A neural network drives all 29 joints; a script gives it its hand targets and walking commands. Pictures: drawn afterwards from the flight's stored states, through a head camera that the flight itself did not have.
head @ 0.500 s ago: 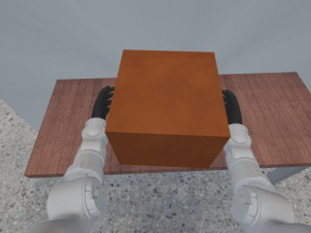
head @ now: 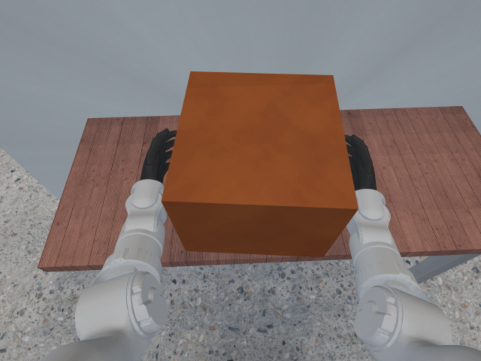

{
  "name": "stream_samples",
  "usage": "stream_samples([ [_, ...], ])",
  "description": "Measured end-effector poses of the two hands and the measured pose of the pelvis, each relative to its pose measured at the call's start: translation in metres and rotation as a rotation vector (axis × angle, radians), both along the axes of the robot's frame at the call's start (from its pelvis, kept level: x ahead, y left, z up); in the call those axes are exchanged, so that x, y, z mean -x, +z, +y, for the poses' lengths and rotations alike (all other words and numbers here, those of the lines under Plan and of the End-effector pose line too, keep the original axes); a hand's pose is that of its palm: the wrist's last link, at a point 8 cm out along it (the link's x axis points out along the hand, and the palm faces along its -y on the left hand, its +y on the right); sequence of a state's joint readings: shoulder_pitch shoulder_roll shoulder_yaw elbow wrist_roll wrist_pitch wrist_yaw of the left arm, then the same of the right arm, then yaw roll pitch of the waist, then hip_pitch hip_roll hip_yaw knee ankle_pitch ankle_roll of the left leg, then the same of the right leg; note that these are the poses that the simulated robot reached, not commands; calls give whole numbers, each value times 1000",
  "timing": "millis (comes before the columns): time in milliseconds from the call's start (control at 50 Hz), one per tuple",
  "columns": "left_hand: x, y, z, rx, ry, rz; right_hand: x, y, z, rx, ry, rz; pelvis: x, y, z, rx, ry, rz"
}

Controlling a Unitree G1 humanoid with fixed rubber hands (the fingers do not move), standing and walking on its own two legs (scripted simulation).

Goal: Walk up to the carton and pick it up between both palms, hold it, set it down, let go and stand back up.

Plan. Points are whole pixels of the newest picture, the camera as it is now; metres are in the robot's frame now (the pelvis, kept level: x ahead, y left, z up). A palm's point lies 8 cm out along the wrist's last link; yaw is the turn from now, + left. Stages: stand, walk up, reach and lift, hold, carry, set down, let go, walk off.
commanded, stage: set down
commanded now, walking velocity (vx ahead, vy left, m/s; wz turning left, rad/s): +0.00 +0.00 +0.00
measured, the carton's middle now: (257, 165) +0.44 -0.02 +0.01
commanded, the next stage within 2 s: none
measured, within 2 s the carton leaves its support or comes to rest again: neither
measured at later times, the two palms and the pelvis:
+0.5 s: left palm (151, 177) +0.43 +0.18 +0.01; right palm (358, 184) +0.40 -0.21 +0.00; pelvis -0.01 +0.00 -0.03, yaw -3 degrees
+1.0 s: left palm (133, 154) +0.43 +0.19 +0.08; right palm (403, 166) +0.39 -0.26 +0.07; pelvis -0.05 +0.00 -0.04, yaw -3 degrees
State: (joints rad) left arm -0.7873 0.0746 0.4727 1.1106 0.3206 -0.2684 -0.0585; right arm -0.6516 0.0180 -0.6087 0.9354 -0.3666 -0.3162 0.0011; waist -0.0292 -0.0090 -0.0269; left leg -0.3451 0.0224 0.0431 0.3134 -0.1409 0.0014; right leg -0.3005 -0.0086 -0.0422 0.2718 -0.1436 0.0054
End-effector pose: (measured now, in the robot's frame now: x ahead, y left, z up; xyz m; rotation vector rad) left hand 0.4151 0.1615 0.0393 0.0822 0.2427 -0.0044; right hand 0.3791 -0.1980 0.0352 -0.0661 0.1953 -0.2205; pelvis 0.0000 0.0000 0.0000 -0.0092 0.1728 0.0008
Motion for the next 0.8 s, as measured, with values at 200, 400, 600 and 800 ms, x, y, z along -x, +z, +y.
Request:
stream_samples([
  [200, -2, -7, 1, -25, 11, 32, -1, -7, 0, -24, 6, 27, 0, -2, 2, 1, -20, 21],
  [400, -13, -31, 6, -2, 73, 78, -14, -41, -1, -69, 18, 145, 2, -20, 2, 19, -31, 202],
  [600, -7, -28, 29, -46, 84, 66, -14, -38, -39, -63, -52, 97, 16, -30, 2, 15, -39, 227],
  [800, -7, -16, 37, 1, 86, 19, 0, -17, -73, -52, -38, 85, 39, -39, -2, 4, -53, 266],
])
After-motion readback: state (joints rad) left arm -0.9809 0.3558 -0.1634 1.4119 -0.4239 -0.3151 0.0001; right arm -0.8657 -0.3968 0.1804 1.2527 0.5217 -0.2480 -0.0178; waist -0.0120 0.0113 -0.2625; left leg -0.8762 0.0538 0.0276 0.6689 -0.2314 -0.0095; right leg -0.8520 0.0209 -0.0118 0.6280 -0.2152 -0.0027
